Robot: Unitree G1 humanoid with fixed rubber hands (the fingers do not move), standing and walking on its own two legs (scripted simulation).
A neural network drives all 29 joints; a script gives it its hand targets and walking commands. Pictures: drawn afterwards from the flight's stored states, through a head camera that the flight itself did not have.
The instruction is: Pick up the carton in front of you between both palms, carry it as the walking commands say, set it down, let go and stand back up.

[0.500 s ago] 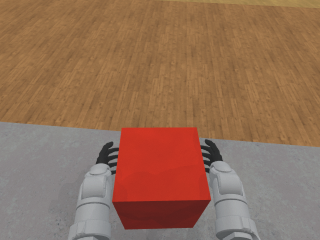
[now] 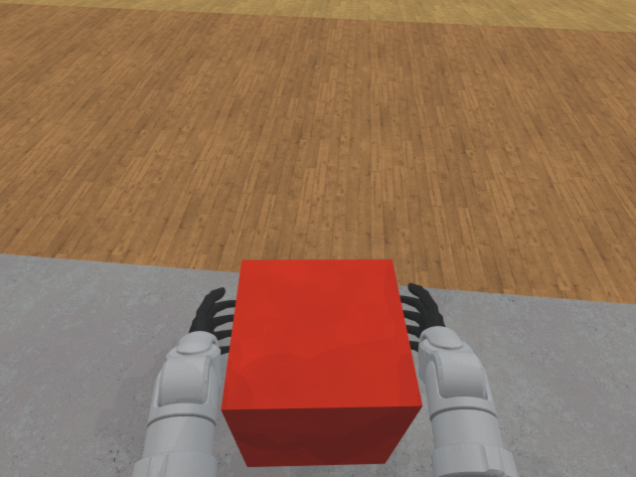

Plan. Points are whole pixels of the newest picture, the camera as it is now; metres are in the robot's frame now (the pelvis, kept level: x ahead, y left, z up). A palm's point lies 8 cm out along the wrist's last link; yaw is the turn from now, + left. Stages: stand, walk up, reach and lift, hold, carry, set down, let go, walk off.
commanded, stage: hold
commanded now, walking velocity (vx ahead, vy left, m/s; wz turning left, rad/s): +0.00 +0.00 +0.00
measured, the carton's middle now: (317, 367) +0.29 +0.00 -0.04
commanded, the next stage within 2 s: carry in 0.50 s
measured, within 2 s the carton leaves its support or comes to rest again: neither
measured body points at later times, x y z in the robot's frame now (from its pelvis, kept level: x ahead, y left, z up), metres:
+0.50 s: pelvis -0.01 +0.00 +0.00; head -0.06 +0.00 +0.45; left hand +0.29 +0.15 +0.04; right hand +0.29 -0.15 +0.04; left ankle +0.01 +0.13 -0.75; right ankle +0.01 -0.13 -0.75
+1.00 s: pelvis +0.13 -0.01 -0.01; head +0.12 -0.02 +0.44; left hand +0.42 +0.14 +0.07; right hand +0.42 -0.16 +0.06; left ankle +0.04 +0.11 -0.75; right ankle +0.12 -0.10 -0.74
